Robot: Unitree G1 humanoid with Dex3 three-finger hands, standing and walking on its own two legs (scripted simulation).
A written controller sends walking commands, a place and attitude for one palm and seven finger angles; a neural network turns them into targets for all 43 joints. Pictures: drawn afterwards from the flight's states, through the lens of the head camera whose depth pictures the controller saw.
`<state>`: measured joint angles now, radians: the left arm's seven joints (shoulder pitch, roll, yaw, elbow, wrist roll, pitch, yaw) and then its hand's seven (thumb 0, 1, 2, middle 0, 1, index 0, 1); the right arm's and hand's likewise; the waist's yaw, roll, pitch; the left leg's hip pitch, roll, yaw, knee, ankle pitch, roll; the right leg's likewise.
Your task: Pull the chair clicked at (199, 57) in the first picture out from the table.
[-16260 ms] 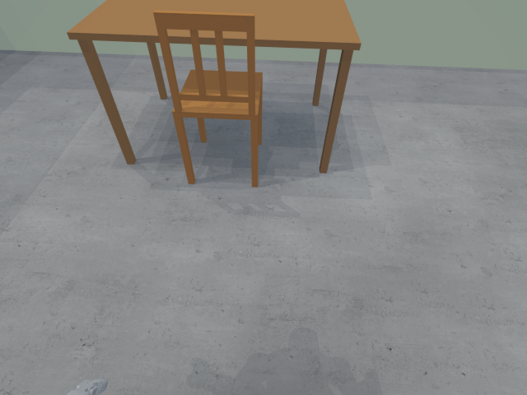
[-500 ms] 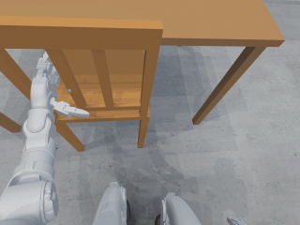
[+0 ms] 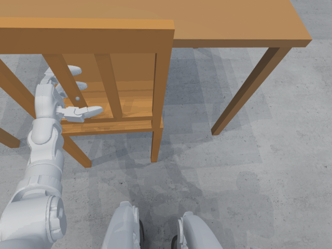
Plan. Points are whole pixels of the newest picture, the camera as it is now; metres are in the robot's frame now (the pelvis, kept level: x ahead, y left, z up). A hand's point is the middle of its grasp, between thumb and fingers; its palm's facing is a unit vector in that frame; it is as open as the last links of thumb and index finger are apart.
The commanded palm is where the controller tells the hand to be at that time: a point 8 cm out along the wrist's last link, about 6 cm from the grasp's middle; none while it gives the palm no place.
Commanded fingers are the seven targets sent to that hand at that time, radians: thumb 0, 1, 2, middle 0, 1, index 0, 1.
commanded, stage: hook a spindle and tug to test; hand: left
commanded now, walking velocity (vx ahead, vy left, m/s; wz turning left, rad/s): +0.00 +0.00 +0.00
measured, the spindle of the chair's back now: (72, 90) +0.48 +0.22 +0.02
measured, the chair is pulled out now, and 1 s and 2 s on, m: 0.00 0.02 0.15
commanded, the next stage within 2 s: step backward, pulling the chair out in 0.92 s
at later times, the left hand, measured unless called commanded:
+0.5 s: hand (79, 100) +0.45 +0.20 +0.03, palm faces +0.09 -1.00 -0.01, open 5.8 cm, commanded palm +0.41 +0.24 +0.03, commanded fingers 0.00 0.90 0.90 -0.50 -1.45 -0.50 -1.45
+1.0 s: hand (78, 108) +0.43 +0.20 +0.03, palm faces +0.10 -1.00 -0.02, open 5.8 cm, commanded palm +0.40 +0.23 +0.03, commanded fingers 0.00 0.90 0.90 -0.50 -1.45 -0.50 -1.45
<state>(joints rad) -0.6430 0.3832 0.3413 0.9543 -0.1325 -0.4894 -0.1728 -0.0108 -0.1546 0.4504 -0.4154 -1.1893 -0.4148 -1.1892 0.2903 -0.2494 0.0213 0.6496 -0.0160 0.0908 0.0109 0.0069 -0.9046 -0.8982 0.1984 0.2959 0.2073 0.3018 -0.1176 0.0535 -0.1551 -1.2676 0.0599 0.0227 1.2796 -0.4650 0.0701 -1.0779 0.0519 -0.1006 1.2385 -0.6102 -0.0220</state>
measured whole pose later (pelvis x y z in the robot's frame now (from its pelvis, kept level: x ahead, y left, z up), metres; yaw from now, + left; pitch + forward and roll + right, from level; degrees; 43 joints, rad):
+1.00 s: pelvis +0.03 +0.00 +0.01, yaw +0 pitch +25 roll -4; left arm -0.36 0.30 0.29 0.65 -0.19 -0.46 -0.14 0.02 0.69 0.76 -0.36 -1.39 -0.37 -1.43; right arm 0.25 -0.25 0.00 0.60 0.00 0.06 0.03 0.01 -0.91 -0.90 0.20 0.30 0.21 0.30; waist -0.09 0.05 -0.17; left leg -1.17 0.06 0.05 1.22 -0.49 0.07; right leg -1.00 0.05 -0.07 1.18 -0.62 -0.02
